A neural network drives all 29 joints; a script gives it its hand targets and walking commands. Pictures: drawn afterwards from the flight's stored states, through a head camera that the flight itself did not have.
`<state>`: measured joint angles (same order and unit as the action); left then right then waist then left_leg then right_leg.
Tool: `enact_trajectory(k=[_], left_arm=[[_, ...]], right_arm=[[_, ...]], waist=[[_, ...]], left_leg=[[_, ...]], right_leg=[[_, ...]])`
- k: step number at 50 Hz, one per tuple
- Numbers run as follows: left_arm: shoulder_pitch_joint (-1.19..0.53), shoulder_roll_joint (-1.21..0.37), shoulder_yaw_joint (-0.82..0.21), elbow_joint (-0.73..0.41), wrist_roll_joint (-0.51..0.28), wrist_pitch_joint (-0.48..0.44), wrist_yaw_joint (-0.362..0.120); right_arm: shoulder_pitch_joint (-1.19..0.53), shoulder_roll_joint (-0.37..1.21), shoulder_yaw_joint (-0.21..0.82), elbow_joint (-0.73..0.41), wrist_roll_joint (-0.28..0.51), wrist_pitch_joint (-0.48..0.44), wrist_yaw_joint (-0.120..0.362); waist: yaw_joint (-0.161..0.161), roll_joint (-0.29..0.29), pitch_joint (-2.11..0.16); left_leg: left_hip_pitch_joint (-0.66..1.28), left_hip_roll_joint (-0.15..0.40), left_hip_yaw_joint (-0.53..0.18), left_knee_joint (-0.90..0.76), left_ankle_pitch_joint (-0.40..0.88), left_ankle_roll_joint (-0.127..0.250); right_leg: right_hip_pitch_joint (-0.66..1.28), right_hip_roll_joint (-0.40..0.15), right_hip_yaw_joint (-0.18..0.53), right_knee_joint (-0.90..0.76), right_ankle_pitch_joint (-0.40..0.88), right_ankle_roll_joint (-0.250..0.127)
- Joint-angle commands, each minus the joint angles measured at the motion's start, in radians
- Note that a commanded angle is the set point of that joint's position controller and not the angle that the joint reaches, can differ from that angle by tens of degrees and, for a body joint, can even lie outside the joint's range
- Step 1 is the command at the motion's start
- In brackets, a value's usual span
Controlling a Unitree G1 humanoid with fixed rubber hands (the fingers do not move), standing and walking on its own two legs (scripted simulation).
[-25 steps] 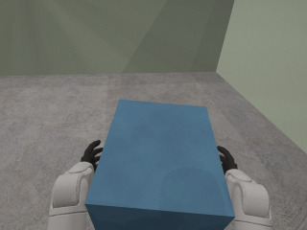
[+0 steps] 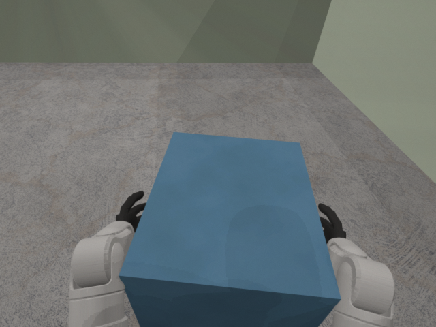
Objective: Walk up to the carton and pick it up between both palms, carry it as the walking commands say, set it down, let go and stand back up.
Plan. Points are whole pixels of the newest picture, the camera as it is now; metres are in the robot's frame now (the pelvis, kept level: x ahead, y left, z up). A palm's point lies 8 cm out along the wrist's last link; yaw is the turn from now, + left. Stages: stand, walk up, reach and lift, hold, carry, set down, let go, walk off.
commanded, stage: carry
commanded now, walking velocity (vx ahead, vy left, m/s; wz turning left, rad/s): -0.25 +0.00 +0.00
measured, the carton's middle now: (227, 242) +0.28 +0.00 +0.03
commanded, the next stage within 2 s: none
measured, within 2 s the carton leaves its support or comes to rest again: neither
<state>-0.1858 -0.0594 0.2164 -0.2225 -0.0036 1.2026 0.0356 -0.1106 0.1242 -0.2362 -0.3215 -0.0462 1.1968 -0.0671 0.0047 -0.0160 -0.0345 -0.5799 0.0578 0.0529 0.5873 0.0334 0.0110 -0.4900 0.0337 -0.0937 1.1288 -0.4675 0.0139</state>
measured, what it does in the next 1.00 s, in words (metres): walks backwards: right foot, then left foot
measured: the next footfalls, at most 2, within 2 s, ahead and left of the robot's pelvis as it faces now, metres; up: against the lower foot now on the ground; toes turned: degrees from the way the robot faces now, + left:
right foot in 0.06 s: -0.03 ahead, -0.06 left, +0.00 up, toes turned -5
left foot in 0.46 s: -0.18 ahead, +0.11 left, +0.00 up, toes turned +4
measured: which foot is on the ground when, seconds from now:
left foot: down 0.00-0.06, up 0.08-0.44, down 0.46-1.00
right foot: up 0.00-0.04, down 0.06-0.50, up 0.52-0.70, down 0.72-0.98, up 1.00-1.00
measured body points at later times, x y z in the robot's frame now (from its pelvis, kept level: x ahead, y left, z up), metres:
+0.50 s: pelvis -0.17 +0.00 +0.03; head -0.17 +0.01 +0.48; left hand +0.09 +0.17 +0.08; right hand +0.09 -0.18 +0.09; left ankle -0.22 +0.11 -0.70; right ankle -0.07 -0.05 -0.70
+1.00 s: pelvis -0.36 -0.03 +0.01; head -0.37 -0.01 +0.46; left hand -0.10 +0.14 +0.07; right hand -0.12 -0.21 +0.09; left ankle -0.27 +0.08 -0.70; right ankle -0.26 -0.13 -0.69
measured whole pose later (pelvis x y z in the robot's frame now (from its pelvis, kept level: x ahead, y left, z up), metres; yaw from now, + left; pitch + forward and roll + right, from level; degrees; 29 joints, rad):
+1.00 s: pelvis -0.36 -0.03 +0.01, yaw +0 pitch -2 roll +0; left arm -0.08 -0.10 0.23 -0.37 -0.02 1.15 0.02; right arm -0.03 0.13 -0.21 -0.42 -0.01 1.16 -0.06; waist -0.03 -0.05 0.00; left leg -0.45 0.01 0.08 0.70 -0.21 0.03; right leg -0.50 -0.02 -0.06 0.76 -0.32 -0.02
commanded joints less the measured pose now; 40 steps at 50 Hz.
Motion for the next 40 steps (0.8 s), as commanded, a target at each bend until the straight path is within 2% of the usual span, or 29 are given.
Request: enact_trajectory(k=[1, 2, 3, 4, 5, 6, 7, 9, 11, 14, 17, 18, 20, 21, 22, 23, 24, 25, 26, 28, 32, 33, 34, 35, 36, 37, 38, 39, 40], left_arm=[[-0.52, -0.874, -0.776, -0.173, -0.301, -0.017, -0.225], [-0.545, -0.894, -0.808, -0.202, -0.303, -0.026, -0.23], [-0.585, -0.895, -0.814, -0.216, -0.303, -0.028, -0.233], [-0.598, -0.905, -0.818, -0.27, -0.306, -0.027, -0.246], [-0.526, -0.898, -0.814, -0.257, -0.29, -0.026, -0.251], [-0.478, -0.898, -0.802, -0.218, -0.273, -0.022, -0.247], [-0.407, -0.883, -0.779, -0.166, -0.251, -0.011, -0.243], [-0.414, -0.832, -0.784, -0.164, -0.253, -0.006, -0.252], [-0.423, -0.811, -0.794, -0.177, -0.267, -0.013, -0.257], [-0.387, -0.8, -0.783, -0.18, -0.271, -0.018, -0.252], [-0.34, -0.798, -0.759, -0.169, -0.251, -0.024, -0.24], [-0.328, -0.798, -0.754, -0.169, -0.247, -0.028, -0.237], [-0.325, -0.813, -0.765, -0.214, -0.259, -0.035, -0.232], [-0.342, -0.824, -0.782, -0.247, -0.274, -0.038, -0.231], [-0.364, -0.829, -0.798, -0.276, -0.284, -0.042, -0.229], [-0.377, -0.835, -0.803, -0.291, -0.284, -0.045, -0.227], [-0.411, -0.835, -0.802, -0.296, -0.285, -0.044, -0.222], [-0.461, -0.838, -0.824, -0.336, -0.297, -0.051, -0.217], [-0.491, -0.846, -0.844, -0.368, -0.309, -0.058, -0.215], [-0.509, -0.856, -0.872, -0.398, -0.326, -0.062, -0.22], [-0.406, -0.788, -0.863, -0.351, -0.314, -0.037, -0.24], [-0.383, -0.78, -0.858, -0.337, -0.311, -0.036, -0.245], [-0.374, -0.769, -0.85, -0.32, -0.314, -0.034, -0.248], [-0.371, -0.755, -0.842, -0.3, -0.314, -0.034, -0.251], [-0.375, -0.749, -0.835, -0.29, -0.314, -0.035, -0.251], [-0.367, -0.768, -0.824, -0.286, -0.313, -0.034, -0.254], [-0.388, -0.785, -0.831, -0.286, -0.321, -0.041, -0.263], [-0.374, -0.813, -0.819, -0.272, -0.321, -0.043, -0.268], [-0.388, -0.836, -0.81, -0.276, -0.314, -0.047, -0.263]], right_arm=[[-0.512, 0.757, 0.763, -0.093, 0.339, 0.015, 0.28], [-0.568, 0.777, 0.783, -0.139, 0.354, -0.002, 0.287], [-0.614, 0.787, 0.798, -0.161, 0.356, -0.013, 0.279], [-0.579, 0.809, 0.809, -0.176, 0.345, -0.026, 0.264], [-0.565, 0.795, 0.814, -0.182, 0.329, -0.028, 0.258], [-0.534, 0.793, 0.803, -0.138, 0.311, -0.025, 0.256], [-0.498, 0.786, 0.792, -0.091, 0.297, -0.017, 0.255], [-0.528, 0.755, 0.806, -0.091, 0.295, -0.018, 0.246], [-0.548, 0.748, 0.822, -0.105, 0.305, -0.025, 0.24], [-0.561, 0.756, 0.843, -0.129, 0.33, -0.026, 0.24], [-0.515, 0.766, 0.855, -0.129, 0.347, -0.026, 0.246], [-0.495, 0.772, 0.86, -0.129, 0.35, -0.029, 0.248], [-0.469, 0.782, 0.878, -0.158, 0.364, -0.037, 0.25], [-0.474, 0.788, 0.879, -0.177, 0.37, -0.046, 0.252], [-0.482, 0.801, 0.879, -0.196, 0.378, -0.056, 0.253], [-0.489, 0.792, 0.879, -0.219, 0.382, -0.061, 0.252], [-0.506, 0.786, 0.881, -0.24, 0.376, -0.061, 0.252], [-0.523, 0.791, 0.874, -0.262, 0.373, -0.07, 0.254], [-0.533, 0.794, 0.867, -0.283, 0.377, -0.074, 0.253], [-0.532, 0.781, 0.863, -0.311, 0.367, -0.075, 0.248], [-0.363, 0.737, 0.819, -0.202, 0.281, -0.052, 0.224], [-0.342, 0.726, 0.808, -0.188, 0.27, -0.048, 0.221], [-0.332, 0.713, 0.803, -0.188, 0.262, -0.046, 0.218], [-0.345, 0.703, 0.802, -0.197, 0.261, -0.047, 0.216], [-0.367, 0.704, 0.803, -0.211, 0.267, -0.048, 0.218], [-0.39, 0.711, 0.807, -0.216, 0.271, -0.045, 0.217], [-0.394, 0.728, 0.809, -0.236, 0.284, -0.054, 0.215], [-0.418, 0.729, 0.818, -0.25, 0.298, -0.051, 0.217], [-0.451, 0.743, 0.827, -0.248, 0.308, -0.052, 0.228]], waist=[[0.025, -0.265, -0.306], [0.005, -0.292, -0.135], [-0.01, -0.18, -0.036], [-0.007, -0.071, -0.098], [-0.012, -0.067, -0.19], [-0.007, -0.061, -0.237], [-0.005, -0.053, -0.258], [-0.001, -0.087, -0.252], [0.003, -0.128, -0.225], [0.014, -0.205, -0.239], [0.01, -0.235, -0.319], [0.001, -0.217, -0.36], [-0.003, -0.134, -0.453], [-0.001, -0.028, -0.456], [0.002, 0.089, -0.439], [-0.006, 0.209, -0.443], [-0.024, 0.22, -0.433], [-0.026, 0.229, -0.429], [-0.025, 0.217, -0.417], [-0.013, 0.193, -0.399], [-0.001, 0.237, -0.385], [0.005, 0.215, -0.382], [-0.001, 0.143, -0.399], [-0.009, 0.0, -0.408], [-0.013, -0.189, -0.38], [-0.004, -0.288, -0.355], [0.0, -0.269, -0.353], [0.002, -0.269, -0.35], [0.004, -0.238, -0.329]], left_leg=[[0.151, -0.019, 0.024, 0.274, -0.647, -0.091], [-0.04, -0.019, -0.082, 0.537, -0.589, -0.075], [-0.156, 0.01, -0.144, 0.603, -0.538, -0.045], [-0.156, -0.013, -0.133, 0.598, -0.42, -0.051], [-0.112, -0.012, -0.095, 0.643, -0.36, -0.057], [-0.079, -0.026, -0.06, 0.711, -0.341, -0.061], [-0.048, -0.038, -0.049, 0.73, -0.343, -0.057], [-0.058, -0.042, -0.032, 0.642, -0.365, -0.049], [-0.089, -0.051, -0.008, 0.515, -0.429, -0.066], [-0.051, -0.079, 0.013, 0.333, -0.539, -0.075], [0.091, -0.092, 0.018, 0.05, -0.537, -0.049], [0.17, -0.092, 0.021, -0.088, -0.456, -0.036], [0.381, -0.025, -0.045, -0.225, -0.312, -0.013], [0.452, 0.029, -0.134, -0.223, -0.27, 0.011], [0.502, 0.128, -0.242, -0.184, -0.093, 0.052], [0.567, 0.257, -0.349, -0.164, 0.138, 0.112], [0.549, 0.326, -0.325, -0.127, 0.349, 0.187], [0.508, 0.315, -0.255, -0.109, 0.424, 0.205], [0.478, 0.287, -0.22, -0.117, 0.429, 0.199], [0.445, 0.251, -0.171, -0.115, 0.387, 0.194], [0.412, 0.235, -0.187, -0.06, 0.38, 0.157], [0.415, 0.216, -0.166, -0.032, 0.347, 0.127], [0.4, 0.167, -0.123, 0.032, 0.261, 0.08], [0.296, 0.098, -0.083, 0.127, 0.085, 0.025], [0.144, 0.029, -0.033, 0.22, -0.29, -0.014], [0.057, -0.032, 0.012, 0.351, -0.62, -0.018], [0.004, -0.022, -0.014, 0.343, -0.628, -0.013], [0.021, -0.031, -0.002, 0.321, -0.576, -0.005], [0.092, -0.033, 0.012, 0.312, -0.548, -0.012]], right_leg=[[0.117, -0.282, 0.512, -0.928, -0.38, -0.181], [-0.043, -0.466, 0.775, -0.986, -0.291, -0.243], [-0.034, -0.514, 0.711, -0.989, -0.155, -0.208], [0.064, -0.438, 0.554, -0.915, 0.104, -0.147], [0.112, -0.389, 0.497, -0.853, 0.324, -0.147], [0.143, -0.362, 0.418, -0.814, 0.468, -0.167], [0.161, -0.338, 0.357, -0.787, 0.536, -0.162], [0.226, -0.301, 0.254, -0.749, 0.512, -0.13], [0.316, -0.299, 0.267, -0.751, 0.642, -0.108], [0.412, -0.328, 0.336, -0.756, 0.843, -0.121], [0.456, -0.338, 0.333, -0.747, 0.884, -0.141], [0.465, -0.328, 0.301, -0.732, 0.877, -0.127], [0.392, -0.28, 0.243, -0.697, 0.768, -0.062], [0.297, -0.239, 0.212, -0.667, 0.623, -0.026], [0.182, -0.196, 0.181, -0.637, 0.387, 0.004], [0.056, -0.137, 0.138, -0.552, 0.17, 0.024], [0.015, -0.088, 0.086, -0.357, 0.03, 0.031], [-0.001, -0.098, 0.081, -0.24, 0.022, -0.007], [-0.021, -0.078, 0.07, -0.141, 0.028, -0.017], [-0.03, -0.061, 0.076, -0.066, 0.047, -0.004], [0.064, -0.071, 0.049, -0.344, 0.06, -0.007], [0.112, -0.078, 0.064, -0.507, 0.186, -0.011], [0.187, -0.125, 0.123, -0.615, 0.448, -0.018], [0.292, -0.216, 0.244, -0.629, 0.774, -0.042], [0.372, -0.339, 0.367, -0.637, 1.093, -0.1], [0.388, -0.416, 0.397, -0.665, 1.147, -0.173], [0.436, -0.415, 0.357, -0.636, 1.117, -0.206], [0.377, -0.398, 0.377, -0.666, 1.003, -0.212], [0.292, -0.353, 0.343, -0.693, 0.845, -0.201]])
